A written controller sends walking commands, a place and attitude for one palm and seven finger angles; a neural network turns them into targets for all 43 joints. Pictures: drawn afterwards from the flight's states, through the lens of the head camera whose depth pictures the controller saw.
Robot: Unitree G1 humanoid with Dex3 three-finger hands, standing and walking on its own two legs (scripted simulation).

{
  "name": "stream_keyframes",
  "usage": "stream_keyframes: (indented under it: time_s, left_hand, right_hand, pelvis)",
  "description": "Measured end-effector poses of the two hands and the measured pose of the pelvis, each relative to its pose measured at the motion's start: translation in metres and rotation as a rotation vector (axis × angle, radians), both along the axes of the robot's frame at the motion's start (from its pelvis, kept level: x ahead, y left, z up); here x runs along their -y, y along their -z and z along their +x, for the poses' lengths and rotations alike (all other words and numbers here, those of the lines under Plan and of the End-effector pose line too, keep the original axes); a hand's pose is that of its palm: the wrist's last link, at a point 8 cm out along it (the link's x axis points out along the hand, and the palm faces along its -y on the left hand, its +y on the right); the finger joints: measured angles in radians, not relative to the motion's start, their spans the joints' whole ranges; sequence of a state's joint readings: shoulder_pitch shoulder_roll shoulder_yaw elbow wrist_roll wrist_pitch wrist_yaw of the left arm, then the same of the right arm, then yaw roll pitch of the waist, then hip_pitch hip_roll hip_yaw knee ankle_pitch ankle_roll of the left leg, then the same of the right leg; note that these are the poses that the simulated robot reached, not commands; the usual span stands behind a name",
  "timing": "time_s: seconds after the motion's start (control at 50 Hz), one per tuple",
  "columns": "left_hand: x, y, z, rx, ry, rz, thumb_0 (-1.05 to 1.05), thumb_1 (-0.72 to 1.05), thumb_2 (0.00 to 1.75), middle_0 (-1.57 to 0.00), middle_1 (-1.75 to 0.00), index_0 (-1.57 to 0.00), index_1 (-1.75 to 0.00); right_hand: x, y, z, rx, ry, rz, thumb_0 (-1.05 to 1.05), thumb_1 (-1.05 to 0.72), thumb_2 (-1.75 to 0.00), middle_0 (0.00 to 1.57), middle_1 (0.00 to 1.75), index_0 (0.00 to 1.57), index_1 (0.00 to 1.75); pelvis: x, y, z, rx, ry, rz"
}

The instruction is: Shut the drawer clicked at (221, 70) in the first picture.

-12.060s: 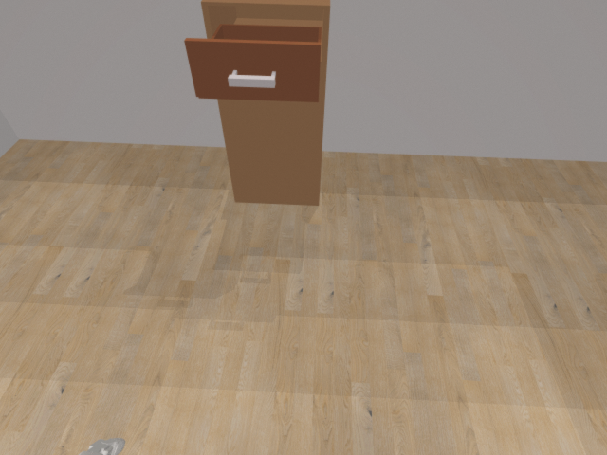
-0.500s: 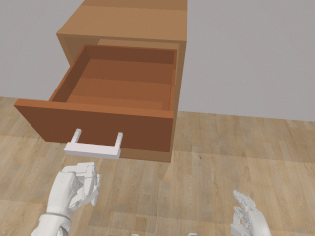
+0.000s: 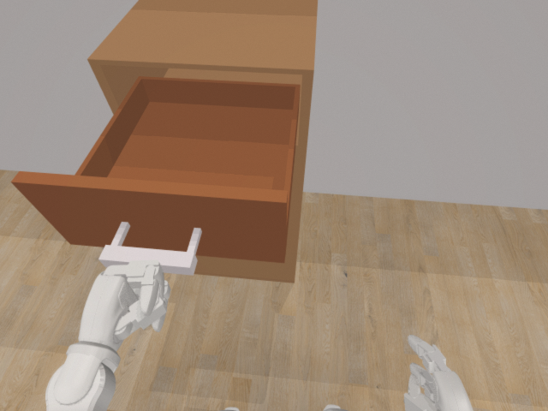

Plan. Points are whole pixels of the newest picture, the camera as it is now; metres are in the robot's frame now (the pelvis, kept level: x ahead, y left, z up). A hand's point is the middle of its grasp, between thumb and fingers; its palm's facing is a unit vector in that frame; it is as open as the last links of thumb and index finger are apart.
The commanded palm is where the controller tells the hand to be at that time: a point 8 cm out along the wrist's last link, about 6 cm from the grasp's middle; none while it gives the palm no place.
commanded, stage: push the drawer shut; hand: left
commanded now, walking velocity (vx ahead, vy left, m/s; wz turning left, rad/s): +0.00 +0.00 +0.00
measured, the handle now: (154, 246) +0.33 +0.18 +0.06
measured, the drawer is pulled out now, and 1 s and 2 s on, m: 0.29 0.18 0.05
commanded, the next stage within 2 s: none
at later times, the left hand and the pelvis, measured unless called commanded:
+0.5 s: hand (169, 269) +0.30 +0.16 +0.06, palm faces -0.09 -0.99 -0.06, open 3.0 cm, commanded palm +0.29 +0.21 +0.07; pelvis -0.01 +0.00 +0.00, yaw +0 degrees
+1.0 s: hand (182, 229) +0.36 +0.15 +0.06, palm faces -0.10 -0.99 -0.05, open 3.0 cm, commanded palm +0.35 +0.21 +0.07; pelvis -0.01 +0.01 +0.01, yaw -1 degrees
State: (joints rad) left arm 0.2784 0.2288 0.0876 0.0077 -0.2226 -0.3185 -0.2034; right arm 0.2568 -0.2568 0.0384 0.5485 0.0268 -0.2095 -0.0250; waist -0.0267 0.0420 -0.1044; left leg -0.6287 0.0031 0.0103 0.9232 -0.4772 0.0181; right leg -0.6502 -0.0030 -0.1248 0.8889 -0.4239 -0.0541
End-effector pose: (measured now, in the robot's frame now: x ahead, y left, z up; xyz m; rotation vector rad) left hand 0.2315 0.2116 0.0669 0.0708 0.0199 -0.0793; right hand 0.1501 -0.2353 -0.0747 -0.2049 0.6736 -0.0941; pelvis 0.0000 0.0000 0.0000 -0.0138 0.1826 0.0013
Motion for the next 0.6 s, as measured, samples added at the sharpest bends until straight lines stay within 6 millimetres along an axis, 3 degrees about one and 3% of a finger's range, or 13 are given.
stream_keyframes:
  time_s: [0.3,0.6]
  left_hand:
    - [-0.003,0.004,0.020,0.003,0.005,-0.005,-0.02,0.82,0.92,-1.40,-1.60,-1.40,-1.60]
    - [0.001,0.003,0.068,0.002,0.017,-0.014,-0.01,0.82,0.93,-1.40,-1.60,-1.40,-1.60]
  right_hand:
    - [0.007,0.004,-0.007,-0.036,-0.001,-0.012,0.02,-0.91,-0.90,0.20,0.30,0.20,0.30]
    - [0.001,0.010,-0.028,-0.098,0.020,-0.007,0.01,-0.91,-0.90,0.21,0.30,0.20,0.30]
  pelvis:
    - [0.002,-0.002,-0.008,0.007,-0.008,0.004]
    - [-0.003,-0.004,-0.015,0.004,0.000,0.007]
